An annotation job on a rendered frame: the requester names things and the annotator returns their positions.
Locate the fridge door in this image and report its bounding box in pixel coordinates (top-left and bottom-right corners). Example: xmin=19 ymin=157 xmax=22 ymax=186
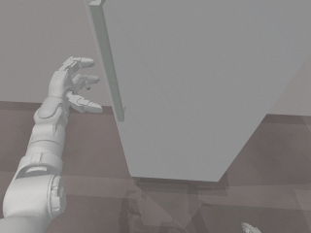
xmin=85 ymin=0 xmax=311 ymax=182

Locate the robot left hand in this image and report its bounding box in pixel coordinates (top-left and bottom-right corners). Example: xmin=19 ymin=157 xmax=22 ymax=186
xmin=48 ymin=56 xmax=103 ymax=114

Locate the handle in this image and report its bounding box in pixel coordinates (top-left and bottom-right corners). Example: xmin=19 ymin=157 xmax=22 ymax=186
xmin=89 ymin=0 xmax=125 ymax=122

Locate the left robot forearm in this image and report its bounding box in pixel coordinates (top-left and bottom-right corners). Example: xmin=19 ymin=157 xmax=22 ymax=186
xmin=2 ymin=97 xmax=70 ymax=217

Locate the robot right hand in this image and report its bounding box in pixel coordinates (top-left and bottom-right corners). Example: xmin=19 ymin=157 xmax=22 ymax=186
xmin=241 ymin=222 xmax=261 ymax=233

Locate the left robot upper arm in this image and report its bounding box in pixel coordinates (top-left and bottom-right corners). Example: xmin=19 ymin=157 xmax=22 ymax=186
xmin=0 ymin=174 xmax=67 ymax=233

